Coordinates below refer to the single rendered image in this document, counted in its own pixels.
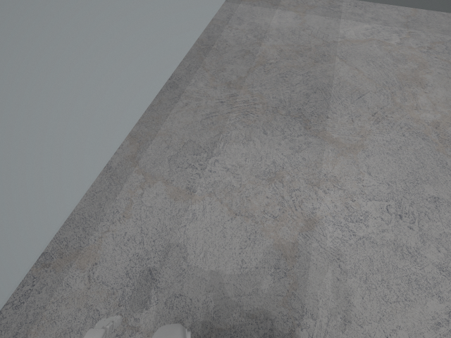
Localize left robot hand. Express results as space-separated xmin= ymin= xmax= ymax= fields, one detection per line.
xmin=83 ymin=315 xmax=123 ymax=338

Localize left robot thigh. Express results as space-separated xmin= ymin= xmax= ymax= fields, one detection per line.
xmin=152 ymin=324 xmax=191 ymax=338

